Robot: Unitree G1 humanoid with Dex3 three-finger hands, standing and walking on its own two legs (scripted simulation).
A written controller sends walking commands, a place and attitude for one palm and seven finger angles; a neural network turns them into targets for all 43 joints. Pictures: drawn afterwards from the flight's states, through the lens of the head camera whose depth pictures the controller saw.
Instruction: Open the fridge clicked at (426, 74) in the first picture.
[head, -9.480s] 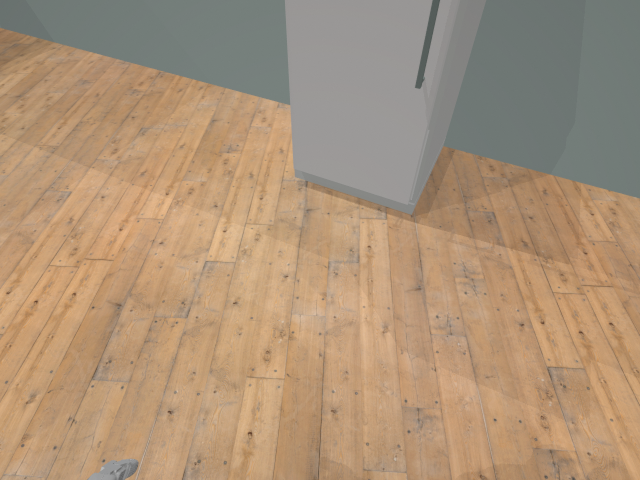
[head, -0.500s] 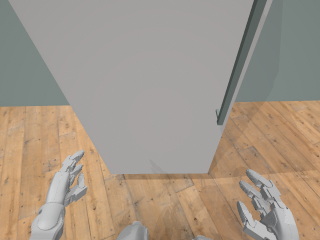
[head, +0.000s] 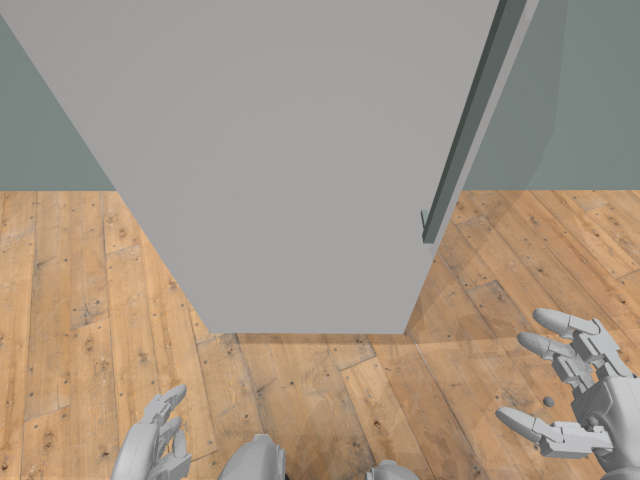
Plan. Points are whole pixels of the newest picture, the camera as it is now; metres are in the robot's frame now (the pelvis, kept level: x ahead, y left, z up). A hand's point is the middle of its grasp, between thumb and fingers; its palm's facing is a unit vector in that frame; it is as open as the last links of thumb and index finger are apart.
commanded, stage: raise the hand to about handle height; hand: right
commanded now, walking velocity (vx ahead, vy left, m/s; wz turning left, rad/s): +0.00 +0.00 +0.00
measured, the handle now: (461, 125) +0.52 -0.14 +0.16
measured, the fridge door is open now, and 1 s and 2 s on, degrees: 0 0 0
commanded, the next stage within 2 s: move the hooked fingers beside the handle in 1.18 s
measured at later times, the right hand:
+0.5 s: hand (601, 356) +0.26 -0.26 +0.08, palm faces -0.01 +1.00 -0.06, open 13.9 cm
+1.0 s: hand (605, 333) +0.28 -0.27 +0.09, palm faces -0.02 +1.00 -0.03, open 14.0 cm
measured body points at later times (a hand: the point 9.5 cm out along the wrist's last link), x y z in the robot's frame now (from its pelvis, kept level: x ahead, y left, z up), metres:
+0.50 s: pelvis +0.01 -0.01 +0.02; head +0.06 -0.02 +0.46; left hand +0.19 +0.22 -0.05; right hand +0.25 -0.32 +0.08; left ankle +0.05 +0.13 -0.67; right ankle -0.01 -0.09 -0.67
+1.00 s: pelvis +0.01 +0.00 +0.03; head +0.06 -0.01 +0.47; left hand +0.16 +0.26 -0.04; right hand +0.28 -0.32 +0.09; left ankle +0.05 +0.13 -0.67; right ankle -0.01 -0.09 -0.67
